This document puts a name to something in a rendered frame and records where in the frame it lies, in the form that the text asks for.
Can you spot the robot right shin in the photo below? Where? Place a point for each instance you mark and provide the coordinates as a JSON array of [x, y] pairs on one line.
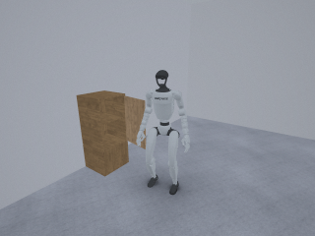
[[151, 169]]

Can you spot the robot left hand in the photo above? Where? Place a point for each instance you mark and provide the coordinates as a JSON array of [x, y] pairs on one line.
[[186, 139]]

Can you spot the left robot upper arm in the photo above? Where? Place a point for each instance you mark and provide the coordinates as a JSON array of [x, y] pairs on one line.
[[177, 95]]

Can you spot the cupboard door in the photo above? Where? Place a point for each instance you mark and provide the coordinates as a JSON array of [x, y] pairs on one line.
[[134, 113]]

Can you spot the robot right forearm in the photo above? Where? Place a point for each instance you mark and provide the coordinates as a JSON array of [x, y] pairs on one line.
[[144, 121]]

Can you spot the right robot upper arm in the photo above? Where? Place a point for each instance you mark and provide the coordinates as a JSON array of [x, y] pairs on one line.
[[149, 101]]

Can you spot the robot right hand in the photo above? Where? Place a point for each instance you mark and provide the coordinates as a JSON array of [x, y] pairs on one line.
[[139, 136]]

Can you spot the robot right thigh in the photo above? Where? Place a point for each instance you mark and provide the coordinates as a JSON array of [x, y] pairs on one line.
[[150, 145]]

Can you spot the robot left forearm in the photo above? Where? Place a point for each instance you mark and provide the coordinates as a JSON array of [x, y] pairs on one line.
[[184, 124]]

